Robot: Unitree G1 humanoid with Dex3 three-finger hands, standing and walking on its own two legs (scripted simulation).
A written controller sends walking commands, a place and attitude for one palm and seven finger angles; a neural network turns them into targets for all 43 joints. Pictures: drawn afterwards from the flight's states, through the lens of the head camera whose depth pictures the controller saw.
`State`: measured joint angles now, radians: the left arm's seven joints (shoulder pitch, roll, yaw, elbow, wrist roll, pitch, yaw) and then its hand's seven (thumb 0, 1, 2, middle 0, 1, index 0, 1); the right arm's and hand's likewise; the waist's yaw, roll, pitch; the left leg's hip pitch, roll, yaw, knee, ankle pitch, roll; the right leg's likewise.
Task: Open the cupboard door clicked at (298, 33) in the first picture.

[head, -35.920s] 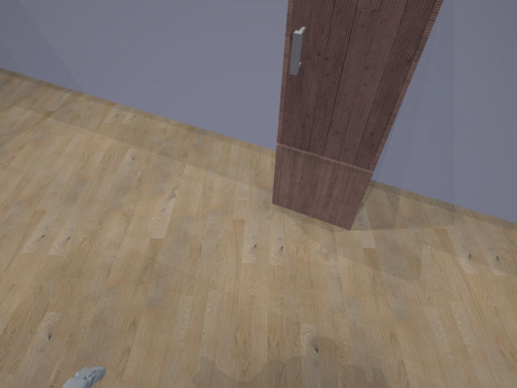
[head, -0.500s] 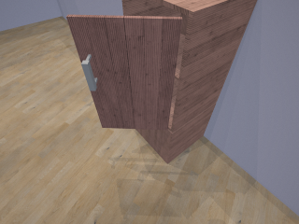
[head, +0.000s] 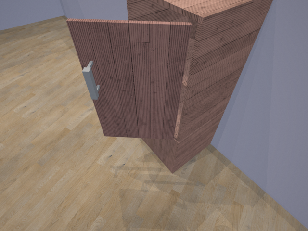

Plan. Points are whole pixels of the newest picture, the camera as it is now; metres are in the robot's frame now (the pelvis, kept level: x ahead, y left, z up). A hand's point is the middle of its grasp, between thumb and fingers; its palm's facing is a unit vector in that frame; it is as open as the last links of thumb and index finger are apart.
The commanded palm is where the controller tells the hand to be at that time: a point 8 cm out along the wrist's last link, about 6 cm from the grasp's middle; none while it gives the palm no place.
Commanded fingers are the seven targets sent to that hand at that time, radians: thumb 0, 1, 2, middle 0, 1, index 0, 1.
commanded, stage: look again from close up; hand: left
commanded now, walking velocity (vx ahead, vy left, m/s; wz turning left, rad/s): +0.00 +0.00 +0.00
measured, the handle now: (92, 80) +0.58 +0.26 +0.05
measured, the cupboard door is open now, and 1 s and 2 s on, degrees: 49 49 49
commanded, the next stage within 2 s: shuffle to correct the standing spot in 0.12 s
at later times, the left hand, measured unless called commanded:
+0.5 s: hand out of the picture +0.01 +0.19 -0.18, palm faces +0.08 -0.98 -0.20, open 7.4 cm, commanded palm none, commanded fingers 0.00 0.90 0.90 -0.20 -0.30 -0.20 -0.30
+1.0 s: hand out of the picture +0.09 +0.20 -0.17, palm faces +0.01 -0.97 -0.25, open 7.3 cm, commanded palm none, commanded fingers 0.00 0.90 0.90 -0.20 -0.30 -0.20 -0.30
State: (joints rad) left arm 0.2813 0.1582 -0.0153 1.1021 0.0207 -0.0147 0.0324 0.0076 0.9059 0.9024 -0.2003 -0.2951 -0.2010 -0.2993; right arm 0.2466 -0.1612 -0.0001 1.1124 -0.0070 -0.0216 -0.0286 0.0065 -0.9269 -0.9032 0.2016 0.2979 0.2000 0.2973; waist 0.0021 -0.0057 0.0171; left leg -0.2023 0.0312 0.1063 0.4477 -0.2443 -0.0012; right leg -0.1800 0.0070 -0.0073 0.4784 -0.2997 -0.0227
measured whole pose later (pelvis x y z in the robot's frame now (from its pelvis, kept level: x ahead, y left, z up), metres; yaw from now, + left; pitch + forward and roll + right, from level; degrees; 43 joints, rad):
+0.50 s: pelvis +0.03 +0.02 -0.01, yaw +2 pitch +0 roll +0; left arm 0.31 0.16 0.02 1.07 0.03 -0.01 0.03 0.01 0.90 0.90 -0.20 -0.30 -0.20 -0.30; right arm 0.28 -0.18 -0.01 1.10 -0.01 0.01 -0.02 0.00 -0.91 -0.90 0.20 0.30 0.20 0.30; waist 0.02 0.00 0.02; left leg -0.22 0.03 0.10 0.57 -0.34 0.00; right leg -0.15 0.00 -0.03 0.52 -0.37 -0.01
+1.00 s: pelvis +0.04 +0.02 -0.01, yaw +1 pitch +0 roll +1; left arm 0.21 0.16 0.00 1.05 0.02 0.01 0.05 0.01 0.92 0.90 -0.20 -0.30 -0.20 -0.30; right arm 0.28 -0.16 -0.01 1.07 -0.01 -0.01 -0.03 0.00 -0.92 -0.90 0.20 0.30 0.20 0.30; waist -0.02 0.02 0.04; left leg -0.16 0.01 0.12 0.52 -0.35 0.02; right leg -0.27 -0.03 -0.05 0.58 -0.29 -0.01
